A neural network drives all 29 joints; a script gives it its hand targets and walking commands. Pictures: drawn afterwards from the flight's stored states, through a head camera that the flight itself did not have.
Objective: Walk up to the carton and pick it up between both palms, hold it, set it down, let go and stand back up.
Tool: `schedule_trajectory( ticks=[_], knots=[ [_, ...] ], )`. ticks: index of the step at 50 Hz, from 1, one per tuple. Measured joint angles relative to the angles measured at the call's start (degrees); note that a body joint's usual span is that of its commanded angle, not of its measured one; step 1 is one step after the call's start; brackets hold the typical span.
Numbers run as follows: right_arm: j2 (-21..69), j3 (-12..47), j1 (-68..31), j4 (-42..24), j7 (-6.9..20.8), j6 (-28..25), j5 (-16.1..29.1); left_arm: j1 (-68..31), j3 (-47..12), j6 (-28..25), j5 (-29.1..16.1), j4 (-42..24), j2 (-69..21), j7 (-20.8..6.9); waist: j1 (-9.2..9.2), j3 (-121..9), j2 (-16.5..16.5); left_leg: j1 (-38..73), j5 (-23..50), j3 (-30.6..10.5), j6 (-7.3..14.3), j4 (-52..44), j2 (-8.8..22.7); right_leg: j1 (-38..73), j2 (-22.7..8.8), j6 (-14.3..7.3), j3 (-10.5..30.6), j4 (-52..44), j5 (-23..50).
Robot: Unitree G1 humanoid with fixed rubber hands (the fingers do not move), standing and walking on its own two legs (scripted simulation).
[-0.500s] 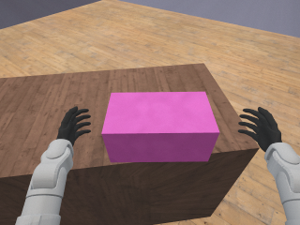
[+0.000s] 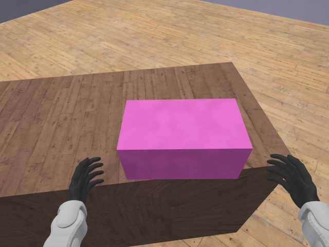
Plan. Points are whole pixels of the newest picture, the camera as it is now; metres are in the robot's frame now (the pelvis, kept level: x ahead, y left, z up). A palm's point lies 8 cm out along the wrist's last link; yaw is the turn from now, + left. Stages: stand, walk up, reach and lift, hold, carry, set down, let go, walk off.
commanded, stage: set down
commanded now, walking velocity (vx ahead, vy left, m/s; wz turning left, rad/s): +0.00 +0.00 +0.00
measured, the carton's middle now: (181, 138) +0.39 -0.01 +0.03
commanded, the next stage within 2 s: let go in 0.12 s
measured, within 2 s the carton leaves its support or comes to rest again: neither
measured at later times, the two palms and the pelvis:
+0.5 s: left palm (82, 202) +0.21 +0.22 +0.03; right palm (290, 212) +0.21 -0.25 -0.01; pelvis +0.01 -0.01 +0.00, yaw +0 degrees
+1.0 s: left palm (82, 202) +0.21 +0.22 +0.03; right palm (281, 220) +0.19 -0.24 -0.03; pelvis -0.02 -0.02 +0.00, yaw +3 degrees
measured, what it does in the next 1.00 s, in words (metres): stands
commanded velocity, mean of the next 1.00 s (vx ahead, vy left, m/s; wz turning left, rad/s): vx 0.00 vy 0.00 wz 0.00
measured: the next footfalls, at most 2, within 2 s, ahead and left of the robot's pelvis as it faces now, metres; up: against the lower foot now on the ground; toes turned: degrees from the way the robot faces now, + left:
none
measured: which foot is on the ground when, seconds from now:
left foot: down 0.00-1.00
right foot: down 0.00-1.00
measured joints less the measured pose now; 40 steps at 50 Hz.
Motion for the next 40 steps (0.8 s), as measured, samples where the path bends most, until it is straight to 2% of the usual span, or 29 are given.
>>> schedule_trajectory(
  ticks=[3, 8, 15, 20, 27, 34, 40],
  knots=[
    [0.4, 0.2, 2.4, -0.2, 0.0, -1.8, -0.6, 2.7, -1.0, -2.4, -0.3, 0.3, 0.1, 0.2, 0.10, -0.2, 0.3, -0.5, -0.3, 0.1, 0.0, 0.1, 0.1, -0.4, 0.1, 0.0, 0.1, 0.0, -0.2],
    [0.3, 1.4, 5.1, 0.6, -0.6, -3.0, -1.0, 5.5, -2.4, -3.7, 0.0, 0.2, 0.5, 0.1, 0.48, -0.1, 0.6, 0.1, -0.7, 0.5, -0.2, -0.2, 0.3, 0.0, 0.3, 0.0, 0.6, -0.4, -0.3],
    [0.5, 4.3, 6.6, 2.2, -1.6, -1.9, -2.0, 5.9, -2.3, -1.4, 1.4, 0.6, 0.4, -1.2, 0.64, -0.6, 1.4, 2.2, -0.3, 0.6, -0.4, -1.9, 0.3, 2.1, 0.5, -0.1, 0.8, -2.1, 0.0],
    [1.1, 4.3, 4.9, 5.8, -2.3, -0.6, -4.4, 4.0, -1.9, 0.2, 2.6, 2.2, 0.2, -2.6, 1.10, -0.4, 2.0, 2.9, 0.0, 0.6, -0.5, -2.3, 0.3, 2.5, 0.6, -0.3, 0.8, -2.1, 0.2],
    [2.1, 4.3, 1.3, 11.7, -3.2, -0.4, -7.3, 0.1, -1.2, 0.0, 3.7, 7.0, -0.3, -4.4, 1.47, -0.8, 2.6, 2.2, 0.7, -0.1, -0.5, -2.0, 0.3, 1.9, 0.5, -0.6, 0.1, -1.5, 0.3],
    [4.1, 4.7, -0.7, 16.3, -4.2, -1.5, -9.3, -3.9, -0.7, -0.9, 4.9, 12.3, 0.3, -6.1, 1.48, -1.3, 1.9, 1.3, 0.8, -1.0, -0.9, -0.4, 0.4, 1.3, 0.4, -1.2, -0.9, 0.3, -0.1],
    [5.8, 6.2, -2.4, 20.4, -5.6, -0.1, -10.3, -7.7, -1.2, -0.1, 5.1, 16.8, 1.0, -6.6, 1.44, -1.6, 1.3, 1.4, 0.4, -2.0, -1.2, 1.5, 0.4, 1.8, 0.3, -1.5, -2.0, 1.9, -0.9]
  ],
)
